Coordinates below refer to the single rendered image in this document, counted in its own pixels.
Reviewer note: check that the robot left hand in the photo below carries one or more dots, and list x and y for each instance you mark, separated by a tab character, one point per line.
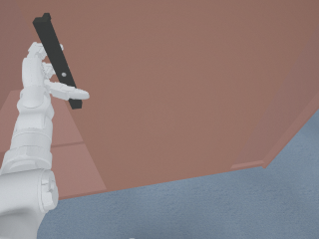
37	73

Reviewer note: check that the handle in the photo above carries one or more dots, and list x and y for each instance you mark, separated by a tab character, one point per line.
50	42

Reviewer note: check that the left robot forearm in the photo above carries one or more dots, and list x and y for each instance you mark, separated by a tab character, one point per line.
32	135

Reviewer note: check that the wardrobe door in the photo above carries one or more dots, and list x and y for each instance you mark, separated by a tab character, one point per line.
176	87
296	92

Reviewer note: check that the robot left upper arm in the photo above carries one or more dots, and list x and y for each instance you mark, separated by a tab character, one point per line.
25	197

